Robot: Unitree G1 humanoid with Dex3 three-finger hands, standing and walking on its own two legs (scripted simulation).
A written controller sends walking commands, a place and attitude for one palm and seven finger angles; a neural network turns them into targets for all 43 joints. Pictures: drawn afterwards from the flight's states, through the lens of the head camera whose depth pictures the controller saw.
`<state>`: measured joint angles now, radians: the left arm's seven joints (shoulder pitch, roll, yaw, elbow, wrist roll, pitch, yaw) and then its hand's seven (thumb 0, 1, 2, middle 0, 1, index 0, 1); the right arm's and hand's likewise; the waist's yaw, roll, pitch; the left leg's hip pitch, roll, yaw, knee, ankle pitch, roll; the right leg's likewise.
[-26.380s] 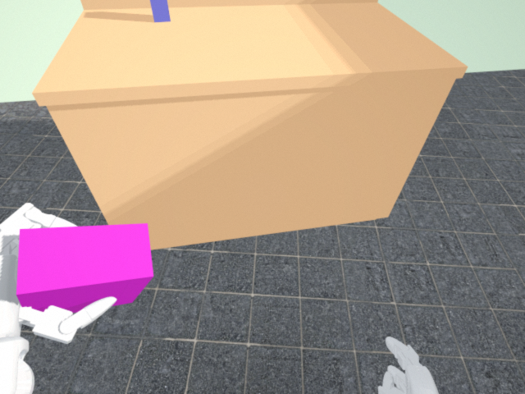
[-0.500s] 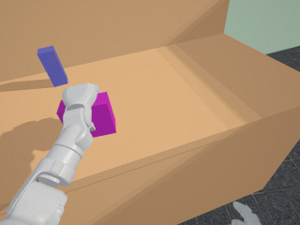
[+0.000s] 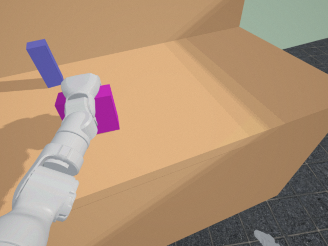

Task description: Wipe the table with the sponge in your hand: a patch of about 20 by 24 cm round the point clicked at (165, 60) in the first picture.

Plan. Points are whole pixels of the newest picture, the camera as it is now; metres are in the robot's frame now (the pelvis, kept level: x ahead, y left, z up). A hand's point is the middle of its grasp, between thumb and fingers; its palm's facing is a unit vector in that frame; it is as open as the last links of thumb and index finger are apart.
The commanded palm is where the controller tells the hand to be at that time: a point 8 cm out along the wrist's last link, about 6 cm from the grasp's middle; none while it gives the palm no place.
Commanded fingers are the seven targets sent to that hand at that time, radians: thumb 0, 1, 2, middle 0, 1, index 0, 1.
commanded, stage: wipe back along the third lane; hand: left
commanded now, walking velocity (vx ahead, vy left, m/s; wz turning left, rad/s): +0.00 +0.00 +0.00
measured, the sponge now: (92, 117) +0.42 +0.23 +0.11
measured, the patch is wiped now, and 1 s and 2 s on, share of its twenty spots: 1.00 1.00 1.00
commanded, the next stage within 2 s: slide back across to the middle lane in 1.70 s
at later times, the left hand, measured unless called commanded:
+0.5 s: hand (86, 102) +0.44 +0.23 +0.15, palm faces +0.06 -0.02 -1.00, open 10.3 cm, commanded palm +0.39 +0.22 +0.18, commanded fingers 0.00 0.10 1.30 -1.20 -1.60 -1.20 -1.60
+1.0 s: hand (88, 116) +0.38 +0.21 +0.15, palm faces +0.15 -0.08 -0.99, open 10.4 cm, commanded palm +0.33 +0.19 +0.17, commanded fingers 0.00 0.10 1.30 -1.20 -1.60 -1.20 -1.60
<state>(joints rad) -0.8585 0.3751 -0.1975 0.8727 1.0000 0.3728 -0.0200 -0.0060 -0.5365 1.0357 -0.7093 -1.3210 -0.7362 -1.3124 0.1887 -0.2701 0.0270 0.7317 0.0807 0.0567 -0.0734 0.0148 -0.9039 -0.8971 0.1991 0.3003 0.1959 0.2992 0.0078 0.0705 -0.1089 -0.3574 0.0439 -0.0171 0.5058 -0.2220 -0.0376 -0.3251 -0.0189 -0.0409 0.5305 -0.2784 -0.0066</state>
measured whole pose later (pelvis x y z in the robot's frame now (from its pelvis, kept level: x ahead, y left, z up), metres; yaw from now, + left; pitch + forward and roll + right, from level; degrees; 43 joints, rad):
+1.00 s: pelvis +0.04 +0.02 +0.00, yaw -1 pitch +2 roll +0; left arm -0.40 0.34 -0.34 0.08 1.00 0.65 -0.06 0.00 -0.51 1.03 -0.68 -1.33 -0.71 -1.32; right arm 0.03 -0.27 0.06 0.62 0.10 0.16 0.02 0.02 -0.91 -0.90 0.20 0.30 0.20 0.31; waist 0.09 0.10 -0.12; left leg -0.27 0.03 0.00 0.55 -0.31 -0.02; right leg -0.22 -0.04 -0.02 0.54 -0.34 0.02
